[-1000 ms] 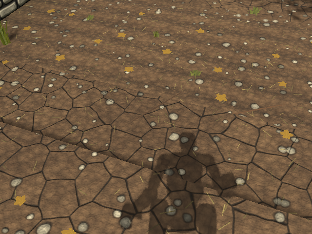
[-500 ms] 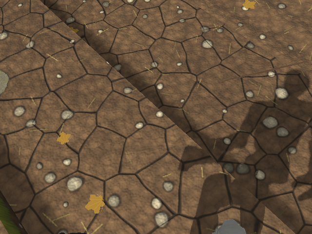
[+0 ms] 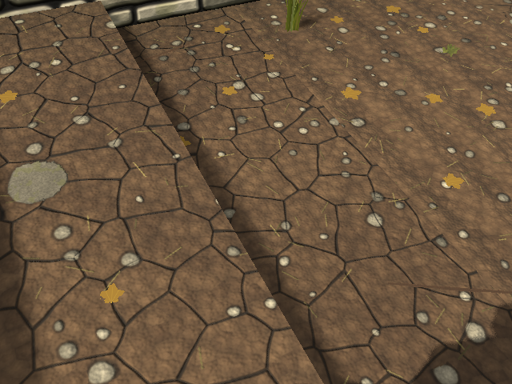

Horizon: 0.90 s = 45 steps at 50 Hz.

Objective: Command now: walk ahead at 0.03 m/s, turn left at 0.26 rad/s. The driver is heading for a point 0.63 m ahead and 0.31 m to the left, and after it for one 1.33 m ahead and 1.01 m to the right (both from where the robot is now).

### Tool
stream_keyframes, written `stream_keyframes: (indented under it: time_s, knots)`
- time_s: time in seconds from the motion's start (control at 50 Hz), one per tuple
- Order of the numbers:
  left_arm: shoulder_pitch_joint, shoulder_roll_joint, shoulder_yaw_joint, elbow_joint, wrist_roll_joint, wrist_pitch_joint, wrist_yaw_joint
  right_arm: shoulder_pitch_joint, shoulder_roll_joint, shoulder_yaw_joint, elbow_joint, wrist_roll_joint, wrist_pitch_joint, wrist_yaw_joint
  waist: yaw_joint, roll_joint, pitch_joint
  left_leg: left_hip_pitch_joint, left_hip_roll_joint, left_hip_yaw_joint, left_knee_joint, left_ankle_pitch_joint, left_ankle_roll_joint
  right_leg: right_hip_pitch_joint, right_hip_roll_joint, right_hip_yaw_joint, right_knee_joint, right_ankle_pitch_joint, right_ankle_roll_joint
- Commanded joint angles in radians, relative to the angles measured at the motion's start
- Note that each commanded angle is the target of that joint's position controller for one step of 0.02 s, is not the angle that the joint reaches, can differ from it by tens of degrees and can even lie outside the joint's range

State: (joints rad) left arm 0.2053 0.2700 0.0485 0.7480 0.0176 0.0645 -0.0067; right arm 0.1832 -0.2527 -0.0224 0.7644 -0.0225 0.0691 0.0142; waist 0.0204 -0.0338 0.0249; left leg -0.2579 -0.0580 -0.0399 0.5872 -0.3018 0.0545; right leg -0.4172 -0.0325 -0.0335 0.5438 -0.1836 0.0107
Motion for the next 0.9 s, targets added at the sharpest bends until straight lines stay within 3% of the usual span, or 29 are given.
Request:
stream_keyframes:
  time_s: [0.02, 0.04, 0.06, 0.1, 0.16, 0.22, 0.28, 0.3, 0.32, 0.34, 0.36, 0.38, 0.4, 0.42, 0.44, 0.46, 0.5, 0.56, 0.64, 0.72, 0.78, 0.8, 0.82, 0.84, 0.86, 0.88, 0.9]
  knots:
    - [-0.088, 0.124, 0.036, -0.1, -0.011, 0.003, 0.007, -0.018, -0.218, -0.05, -0.067, -0.023, -0.031, -0.013, -0.043, 0.215, 0.078, -0.194, 0.349, -0.484, -0.455, -0.279, 0.152, -0.021, 0.012, 0.091, 0.203, -0.262, 0.003]
    - [-0.073, 0.117, 0.041, -0.094, -0.023, 0.003, 0.003, -0.063, -0.21, -0.052, -0.064, -0.014, -0.037, -0.019, 0.001, 0.189, 0.071, -0.186, 0.287, -0.411, -0.422, -0.18, 0.151, -0.012, 0.037, 0.081, 0.297, -0.218, 0.003]
    - [-0.044, 0.116, 0.042, -0.076, -0.019, 0.0, 0.004, -0.078, -0.206, -0.057, -0.062, -0.005, -0.04, -0.022, 0.015, 0.168, 0.06, -0.141, 0.237, -0.353, -0.388, -0.039, 0.137, -0.028, 0.045, 0.076, 0.355, -0.191, 0.004]
    - [-0.005, 0.103, 0.041, -0.06, 0.0, -0.009, 0.012, -0.051, -0.179, -0.062, -0.062, 0.012, -0.048, -0.027, 0.007, 0.156, -0.004, 0.011, 0.193, -0.304, -0.293, 0.307, 0.152, -0.082, 0.06, 0.064, 0.429, -0.207, 0.014]
    - [-0.06, 0.083, 0.03, -0.101, -0.009, -0.014, 0.025, 0.04, -0.168, -0.076, -0.042, 0.025, -0.049, -0.023, -0.033, 0.148, -0.06, 0.173, 0.197, -0.35, -0.225, 0.481, 0.175, -0.138, 0.062, 0.077, 0.371, -0.245, 0.032]
    - [-0.099, 0.081, 0.019, -0.136, -0.02, -0.017, 0.036, 0.09, -0.183, -0.094, -0.032, 0.019, -0.039, -0.021, -0.067, 0.178, -0.089, 0.228, 0.201, -0.44, -0.211, 0.453, 0.187, -0.106, 0.085, 0.095, 0.24, -0.282, 0.026]
    - [-0.05, 0.087, 0.015, -0.142, -0.029, -0.023, 0.043, 0.06, -0.198, -0.108, -0.04, 0.018, -0.032, -0.011, -0.046, 0.192, -0.114, 0.184, 0.18, -0.511, -0.213, 0.465, 0.159, 0.035, 0.128, 0.107, 0.083, -0.281, 0.004]
    - [0.011, 0.091, 0.015, -0.13, -0.025, -0.028, 0.044, 0.048, -0.204, -0.115, -0.042, 0.02, -0.028, -0.006, -0.018, 0.175, -0.161, 0.117, 0.147, -0.518, -0.233, 0.192, 0.143, 0.161, 0.14, 0.103, -0.01, -0.292, -0.011]
    - [0.1, 0.089, 0.016, -0.101, -0.021, -0.031, 0.049, -0.02, -0.2, -0.117, -0.063, 0.024, -0.023, -0.004, 0.05, 0.149, -0.146, -0.066, 0.083, -0.497, -0.251, -0.159, 0.094, 0.365, 0.136, 0.096, -0.193, -0.229, -0.036]
    - [0.18, 0.165, 0.037, -0.078, -0.011, -0.034, 0.061, -0.07, -0.153, -0.109, -0.093, 0.029, -0.024, -0.009, 0.094, 0.048, -0.096, -0.37, -0.035, -0.382, -0.149, -0.384, -0.008, 0.612, 0.008, 0.193, -0.333, -0.31, -0.068]
    - [0.138, 0.288, 0.061, -0.103, 0.001, -0.037, 0.062, -0.063, -0.059, -0.087, -0.127, 0.041, -0.027, -0.015, 0.08, -0.251, -0.088, -0.577, -0.158, -0.14, 0.227, -0.324, -0.038, 0.653, -0.337, 0.562, -0.407, -0.572, -0.119]
    - [0.034, 0.267, 0.058, -0.119, 0.021, -0.035, 0.063, -0.127, -0.159, -0.102, -0.127, -0.001, -0.035, -0.02, 0.053, -0.106, 0.022, -0.624, -0.051, -0.151, 0.331, -0.123, -0.047, 0.449, -0.364, 0.577, -0.428, -0.552, -0.133]
    - [-0.027, 0.198, 0.038, -0.13, 0.022, -0.043, 0.061, -0.098, -0.181, -0.112, -0.114, -0.003, -0.036, -0.005, -0.005, -0.074, 0.036, -0.561, -0.02, -0.158, 0.408, -0.032, -0.044, 0.375, -0.31, 0.494, -0.408, -0.515, -0.115]
    - [-0.061, 0.152, 0.023, -0.136, 0.02, -0.055, 0.054, -0.053, -0.176, -0.112, -0.095, -0.007, -0.036, 0.013, -0.036, -0.087, 0.03, -0.542, -0.019, -0.144, 0.494, 0.025, -0.048, 0.352, -0.259, 0.407, -0.404, -0.446, -0.089]
    - [-0.075, 0.144, 0.019, -0.14, 0.012, -0.066, 0.047, -0.011, -0.169, -0.111, -0.08, -0.012, -0.032, 0.029, -0.055, -0.12, 0.016, -0.539, -0.013, -0.118, 0.583, 0.057, -0.052, 0.35, -0.218, 0.323, -0.402, -0.405, -0.075]
    - [-0.071, 0.135, 0.015, -0.143, 0.009, -0.075, 0.041, 0.016, -0.164, -0.108, -0.066, -0.013, -0.027, 0.044, -0.055, -0.128, 0.023, -0.547, 0.006, -0.092, 0.642, 0.079, -0.056, 0.326, -0.196, 0.259, -0.406, -0.387, -0.076]
    - [-0.015, 0.144, 0.02, -0.127, 0.016, -0.097, 0.024, -0.027, -0.153, -0.098, -0.085, -0.009, -0.027, 0.062, -0.03, -0.092, 0.044, -0.596, 0.038, -0.068, 0.689, 0.131, -0.062, 0.326, -0.199, 0.199, -0.411, -0.344, -0.087]
    - [0.104, 0.162, 0.033, -0.083, 0.019, -0.127, 0.016, -0.103, -0.134, -0.085, -0.107, -0.011, -0.033, 0.069, 0.018, -0.047, 0.067, -0.685, 0.078, -0.054, 0.68, 0.193, -0.075, 0.399, -0.226, 0.141, -0.411, -0.287, -0.097]
    - [0.18, 0.157, 0.038, -0.04, 0.02, -0.149, 0.014, -0.182, -0.127, -0.078, -0.125, -0.014, -0.039, 0.082, 0.053, -0.054, 0.103, -0.74, 0.117, -0.025, 0.595, 0.221, -0.061, 0.468, -0.248, 0.047, -0.438, -0.236, -0.101]
    - [0.239, 0.149, 0.04, 0.016, 0.027, -0.161, 0.02, -0.286, -0.108, -0.06, -0.168, -0.014, -0.051, 0.102, 0.078, -0.052, 0.163, -0.751, 0.162, 0.054, 0.454, 0.188, -0.003, 0.537, -0.27, -0.063, -0.49, -0.164, -0.102]
    - [0.284, 0.141, 0.039, 0.066, 0.031, -0.157, 0.023, -0.369, -0.069, -0.032, -0.211, -0.008, -0.055, 0.106, 0.087, -0.043, 0.183, -0.71, 0.165, 0.141, 0.331, 0.11, 0.061, 0.598, -0.274, -0.168, -0.471, 0.057, -0.104]
    - [0.27, 0.146, 0.037, 0.073, 0.032, -0.154, 0.025, -0.365, -0.061, -0.025, -0.216, -0.005, -0.057, 0.101, 0.065, -0.041, 0.173, -0.635, 0.144, 0.176, 0.271, 0.075, 0.09, 0.595, -0.262, -0.222, -0.427, 0.279, -0.096]
    - [0.241, 0.158, 0.037, 0.073, 0.03, -0.148, 0.026, -0.313, -0.054, -0.021, -0.203, -0.001, -0.058, 0.089, 0.023, -0.055, 0.128, -0.493, 0.094, 0.227, 0.22, 0.034, 0.12, 0.575, -0.248, -0.276, -0.348, 0.636, -0.087]
    - [0.242, 0.179, 0.038, 0.08, 0.027, -0.139, 0.031, -0.241, -0.065, -0.026, -0.186, 0.003, -0.059, 0.074, -0.02, -0.083, 0.06, -0.352, 0.026, 0.269, 0.212, -0.016, 0.138, 0.576, -0.251, -0.291, -0.232, 1.011, -0.085]
    - [0.237, 0.223, 0.047, 0.079, 0.026, -0.125, 0.032, -0.097, -0.103, -0.043, -0.153, 0.005, -0.066, 0.06, -0.093, -0.099, -0.03, -0.172, -0.038, 0.283, 0.202, -0.076, 0.154, 0.552, -0.267, -0.289, -0.037, 1.219, -0.089]
    - [0.209, 0.246, 0.05, 0.062, 0.014, -0.115, 0.026, 0.117, -0.153, -0.07, -0.091, 0.006, -0.08, 0.047, -0.184, -0.099, -0.149, 0.123, -0.083, 0.254, 0.131, -0.037, 0.177, 0.43, -0.268, -0.276, 0.228, 1.206, -0.09]
    - [0.183, 0.231, 0.044, 0.046, 0.025, -0.121, 0.018, 0.298, -0.228, -0.109, -0.029, -0.005, -0.081, 0.025, -0.259, -0.017, -0.243, 0.473, -0.037, 0.1, 0.046, -0.074, 0.195, 0.153, -0.226, -0.257, 0.547, 0.794, -0.053]
